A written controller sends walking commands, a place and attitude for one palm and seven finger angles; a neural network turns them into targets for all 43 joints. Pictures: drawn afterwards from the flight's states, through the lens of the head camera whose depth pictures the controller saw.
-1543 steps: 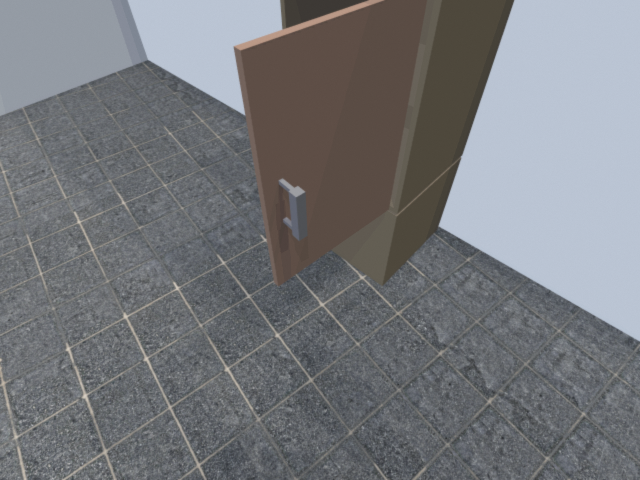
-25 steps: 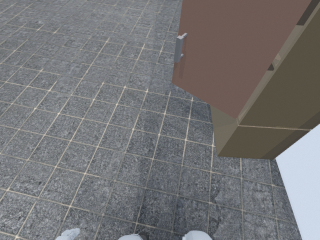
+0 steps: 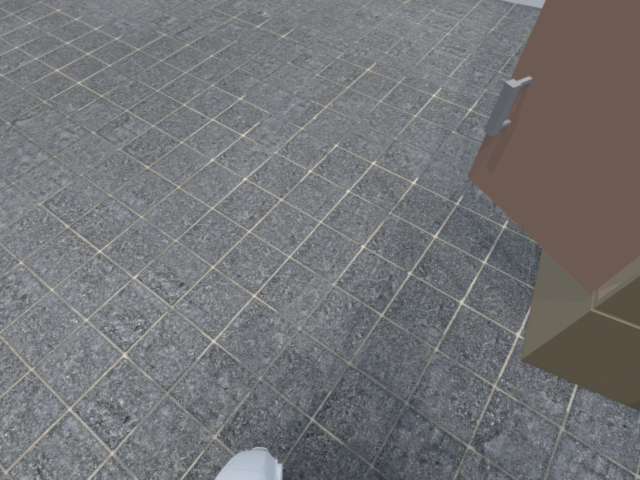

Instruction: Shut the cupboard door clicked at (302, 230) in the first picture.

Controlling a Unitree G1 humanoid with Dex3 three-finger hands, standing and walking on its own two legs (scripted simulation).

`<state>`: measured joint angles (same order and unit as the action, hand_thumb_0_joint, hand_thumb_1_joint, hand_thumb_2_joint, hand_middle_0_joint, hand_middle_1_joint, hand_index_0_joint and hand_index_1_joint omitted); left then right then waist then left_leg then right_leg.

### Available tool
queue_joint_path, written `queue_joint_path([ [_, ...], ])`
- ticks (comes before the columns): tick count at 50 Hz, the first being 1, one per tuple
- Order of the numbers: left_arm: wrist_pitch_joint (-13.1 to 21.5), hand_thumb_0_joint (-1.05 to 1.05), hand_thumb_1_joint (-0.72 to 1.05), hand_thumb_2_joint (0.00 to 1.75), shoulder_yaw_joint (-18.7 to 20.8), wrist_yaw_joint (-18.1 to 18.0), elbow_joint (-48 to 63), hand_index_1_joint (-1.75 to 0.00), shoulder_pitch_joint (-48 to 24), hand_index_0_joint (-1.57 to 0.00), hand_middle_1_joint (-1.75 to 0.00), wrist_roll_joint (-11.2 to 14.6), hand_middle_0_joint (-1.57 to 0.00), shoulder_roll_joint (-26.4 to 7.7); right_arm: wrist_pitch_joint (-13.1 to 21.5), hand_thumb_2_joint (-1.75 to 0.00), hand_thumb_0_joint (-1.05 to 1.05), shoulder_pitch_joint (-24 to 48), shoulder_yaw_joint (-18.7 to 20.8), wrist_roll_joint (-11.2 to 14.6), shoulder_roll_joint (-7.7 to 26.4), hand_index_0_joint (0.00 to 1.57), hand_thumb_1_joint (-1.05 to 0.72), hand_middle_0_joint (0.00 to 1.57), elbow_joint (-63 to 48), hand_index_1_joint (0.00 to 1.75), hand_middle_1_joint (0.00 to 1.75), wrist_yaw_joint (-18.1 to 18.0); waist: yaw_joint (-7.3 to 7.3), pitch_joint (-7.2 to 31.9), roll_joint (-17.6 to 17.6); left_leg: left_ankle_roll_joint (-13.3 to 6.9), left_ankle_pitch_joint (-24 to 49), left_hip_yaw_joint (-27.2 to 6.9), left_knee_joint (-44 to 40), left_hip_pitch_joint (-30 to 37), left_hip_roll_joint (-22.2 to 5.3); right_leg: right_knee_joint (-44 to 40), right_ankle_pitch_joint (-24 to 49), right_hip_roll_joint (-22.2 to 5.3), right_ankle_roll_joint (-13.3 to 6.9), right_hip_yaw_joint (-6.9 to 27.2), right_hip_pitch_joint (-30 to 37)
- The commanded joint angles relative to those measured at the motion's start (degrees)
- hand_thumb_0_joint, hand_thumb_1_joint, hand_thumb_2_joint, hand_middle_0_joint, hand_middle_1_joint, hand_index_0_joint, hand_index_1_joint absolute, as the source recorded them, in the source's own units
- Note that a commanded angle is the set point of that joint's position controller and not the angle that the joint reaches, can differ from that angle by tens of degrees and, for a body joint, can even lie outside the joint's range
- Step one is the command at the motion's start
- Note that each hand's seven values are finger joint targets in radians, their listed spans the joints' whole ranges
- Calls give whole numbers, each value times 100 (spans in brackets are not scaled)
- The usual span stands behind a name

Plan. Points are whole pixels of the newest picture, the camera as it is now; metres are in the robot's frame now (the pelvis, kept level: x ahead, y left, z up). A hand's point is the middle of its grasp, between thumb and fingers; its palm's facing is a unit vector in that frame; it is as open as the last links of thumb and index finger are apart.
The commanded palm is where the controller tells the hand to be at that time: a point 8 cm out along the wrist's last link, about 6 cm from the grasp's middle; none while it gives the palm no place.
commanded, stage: walk to a spot facing it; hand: left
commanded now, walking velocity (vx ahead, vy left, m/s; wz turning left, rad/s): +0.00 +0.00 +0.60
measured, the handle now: (508, 106) +0.84 -0.37 -0.07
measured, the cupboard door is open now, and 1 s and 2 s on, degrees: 55 55 55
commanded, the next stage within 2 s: turn to face it in 1.12 s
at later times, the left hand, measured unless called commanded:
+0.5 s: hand out of the picture +0.05 +0.21 -0.15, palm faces +0.31 -0.90 -0.29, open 7.4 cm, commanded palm none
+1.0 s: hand out of the picture +0.00 +0.24 -0.19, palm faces +0.61 -0.77 -0.19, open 7.4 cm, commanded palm none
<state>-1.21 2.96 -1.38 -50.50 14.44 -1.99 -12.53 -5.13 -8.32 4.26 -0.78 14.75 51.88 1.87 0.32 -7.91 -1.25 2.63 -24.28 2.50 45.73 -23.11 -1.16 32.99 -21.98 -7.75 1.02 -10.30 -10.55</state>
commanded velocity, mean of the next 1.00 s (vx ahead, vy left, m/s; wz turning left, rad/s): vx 0.26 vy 0.00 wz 0.55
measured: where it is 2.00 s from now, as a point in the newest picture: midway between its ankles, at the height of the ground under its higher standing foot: (237, 399)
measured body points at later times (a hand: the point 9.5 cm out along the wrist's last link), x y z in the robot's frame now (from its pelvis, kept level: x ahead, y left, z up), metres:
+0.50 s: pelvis +0.04 -0.02 +0.00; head +0.06 -0.03 +0.44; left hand +0.04 +0.26 -0.12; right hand +0.17 -0.25 -0.16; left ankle -0.01 +0.11 -0.67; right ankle +0.07 -0.12 -0.73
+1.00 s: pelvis +0.14 +0.10 -0.01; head +0.17 +0.16 +0.43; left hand -0.03 +0.29 -0.17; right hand +0.39 -0.02 -0.13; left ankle +0.14 +0.18 -0.73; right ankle +0.15 -0.07 -0.64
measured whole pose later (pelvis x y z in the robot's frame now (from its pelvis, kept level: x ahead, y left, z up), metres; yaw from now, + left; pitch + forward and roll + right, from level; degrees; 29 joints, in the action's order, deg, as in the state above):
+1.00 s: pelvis +0.14 +0.10 -0.01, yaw +35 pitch -1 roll -1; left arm -1.3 4.3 0.4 -57.5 20.1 -1.8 -12.8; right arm 1.7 -5.5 2.2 -1.2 11.6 49.8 1.2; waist -1.7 -7.2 -3.0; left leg -5.6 -15.9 7.5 37.2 -21.4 1.0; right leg 70.8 -24.7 -9.4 2.7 -5.5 -22.6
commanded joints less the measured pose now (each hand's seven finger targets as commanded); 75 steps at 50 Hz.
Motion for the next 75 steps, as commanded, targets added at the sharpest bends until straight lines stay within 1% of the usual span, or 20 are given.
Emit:
queue_joint_path([
  [1,100,0,90,90,391,-46,271,-30,410,-20,-30,42,-20,-1330,278,-90,0,85,20,-21,372,20,-90,20,-573,30,30,-26,-80,1032,-1193,-116,688,439,-1350,580,256,183,4546,-1056,-438,480,746],
  [2,96,0,90,90,374,-29,290,-30,349,-20,-30,73,-20,-1292,312,-90,0,-287,82,-35,582,20,-90,20,-462,30,30,-17,132,1259,-745,-214,1626,208,-1912,1501,124,920,4086,-951,-206,273,187],
  [4,65,0,90,90,158,-9,732,-30,-8,-20,-30,126,-20,-639,370,-90,0,-1185,333,-28,1563,20,-90,20,-244,30,30,-124,625,1815,1992,-1588,6336,-2684,-2043,3252,-2265,3094,-1701,154,363,296,-2353],
  [9,-86,0,90,90,245,39,565,-30,-290,-20,-30,81,-20,-745,356,-90,0,-179,137,-91,1024,20,-90,20,-469,30,30,-279,190,1033,1151,-1176,2721,-1628,-2409,1573,-1267,3075,-454,92,303,1002,-2045],
  [18,82,0,90,90,269,252,372,-30,418,-20,-30,18,-20,-680,371,-90,0,165,192,-119,1099,20,-90,20,-564,30,30,-189,-242,598,1082,-999,-1538,-2130,-2630,-370,-676,286,108,776,233,378,-19],
  [19,139,0,90,90,333,233,225,-30,976,-20,-30,-12,-20,-795,378,-90,0,333,180,-86,914,20,-90,20,-656,30,30,-190,-546,654,551,-844,-1663,-1864,-1836,-1233,-286,-397,9,665,188,571,1062],
  [21,221,0,90,90,394,86,236,-30,1323,-20,-30,-37,-20,-1524,463,-90,0,475,42,-42,256,20,-90,20,-904,30,30,-135,-770,506,-2050,-312,-1206,-569,1739,-2556,549,-2688,-2709,-1947,-565,3998,1087],
  [22,231,0,90,90,371,46,380,-30,834,-20,-30,20,-20,-1382,418,-90,0,463,111,-88,531,20,-90,20,-906,30,30,-83,-435,186,-1254,-316,-663,-851,2469,-2415,135,-2909,-2948,-2170,-727,3964,358],
  [28,475,0,90,90,230,64,301,-30,227,-20,-30,49,-20,-698,334,-90,0,-48,82,-95,178,20,-90,20,-409,30,30,109,59,258,-737,-98,1148,-312,2455,-1678,-276,-2338,345,-1063,-436,790,116],
  [38,517,0,90,90,278,41,-325,-30,1296,-20,-30,-8,-20,-772,493,-90,0,990,-100,-90,-81,20,-90,20,-677,30,30,207,-438,322,-799,-335,650,438,-320,-1522,-320,-1610,2837,-1476,-556,-147,1712],
  [41,516,0,90,90,330,66,-291,-30,1092,-20,-30,11,-20,-971,574,-90,0,408,-55,-97,66,20,-90,20,-569,30,30,164,-89,618,-743,-596,401,789,-839,-157,82,-691,4097,-1548,-492,-483,1321],
  [43,506,0,90,90,316,131,-197,-30,954,-20,-30,81,-20,-933,623,-90,0,-1191,138,-141,733,20,-90,20,-199,30,30,71,733,1680,212,-901,798,116,-1628,2827,-106,1802,2937,-1069,-123,-848,-375],
  [44,478,0,90,90,250,234,140,-30,732,-20,-30,136,-20,-577,671,-90,0,-1924,354,-156,1553,20,-90,20,-35,30,30,-18,1025,2080,1972,-1587,1162,-2826,-2152,4126,-1946,3695,-996,-43,259,-559,-2598],
  [45,405,0,90,90,204,194,464,-30,1,-20,-30,103,-20,-694,620,-90,0,-2226,375,-37,1685,20,-90,20,131,30,30,-120,1177,2166,1399,-1803,1720,-3362,-2690,4205,-2311,4363,-1161,63,164,446,-3225],
  [51,200,0,90,90,214,229,-46,-30,452,-20,-30,-20,-20,-284,835,-90,0,-585,-48,-54,524,20,-90,20,-188,30,30,-271,60,573,673,-1256,1332,-1398,-3293,1114,-1266,3555,604,-226,193,936,-2322],
  [70,146,0,90,90,61,146,13,-30,-172,-20,-30,85,-20,-161,776,-90,0,-1636,-119,-51,248,20,-90,20,808,30,30,-487,-150,457,603,-940,6028,-46,-1774,2395,-1339,329,1341,793,-353,554,-1010],
  [72,212,0,90,90,197,121,-276,-30,926,-20,-30,46,-20,-495,747,-90,0,-1357,-63,57,298,20,-90,20,685,30,30,-477,-645,993,85,-628,5134,230,-46,1505,-899,-262,3144,567,-592,1027,645],
  [73,299,0,90,90,313,67,-416,-30,1452,-20,-30,3,-20,-958,768,-90,0,-1483,-51,129,58,20,-90,20,553,30,30,-457,-698,1655,-1084,-268,1555,616,1883,129,118,-450,5747,-953,-1371,3081,1918],
  [74,298,0,90,90,294,22,-441,-30,1463,-20,-30,141,-20,-1089,722,-90,0,-1512,-58,119,82,20,-90,20,498,30,30,-465,-550,1809,-1048,-151,-1180,74,2941,-323,450,-987,6533,-1626,-1976,3788,1861],
  [75,246,0,90,90,290,-52,-304,-30,964,-20,-30,138,-20,-873,648,-90,0,-1286,-71,95,29,20,-90,20,460,30,30,-473,-409,1460,-868,-158,-978,-469,3057,-639,148,-1133,5848,-1409,-1979,3691,1551],
])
